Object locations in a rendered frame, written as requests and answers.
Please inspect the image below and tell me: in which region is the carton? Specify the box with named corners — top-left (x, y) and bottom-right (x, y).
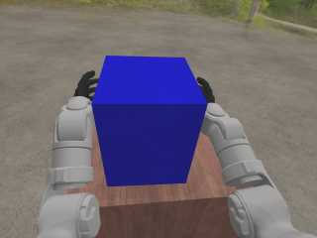
top-left (91, 56), bottom-right (208, 186)

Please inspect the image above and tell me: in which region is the robot right forearm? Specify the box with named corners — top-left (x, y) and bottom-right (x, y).
top-left (200, 102), bottom-right (292, 224)

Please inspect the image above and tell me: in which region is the pedestal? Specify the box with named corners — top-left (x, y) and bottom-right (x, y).
top-left (67, 117), bottom-right (253, 238)

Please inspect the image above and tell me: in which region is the robot left forearm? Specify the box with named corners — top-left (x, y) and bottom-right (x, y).
top-left (37, 96), bottom-right (94, 235)

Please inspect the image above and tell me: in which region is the robot left hand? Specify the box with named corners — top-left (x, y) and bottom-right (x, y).
top-left (74, 70), bottom-right (99, 101)

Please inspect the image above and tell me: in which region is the right robot upper arm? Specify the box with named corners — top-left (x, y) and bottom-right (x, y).
top-left (227, 184), bottom-right (317, 238)

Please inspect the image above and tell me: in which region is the robot right hand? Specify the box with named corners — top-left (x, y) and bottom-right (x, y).
top-left (196, 76), bottom-right (215, 103)

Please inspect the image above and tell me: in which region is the left robot upper arm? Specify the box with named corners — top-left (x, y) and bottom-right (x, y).
top-left (37, 192), bottom-right (101, 238)

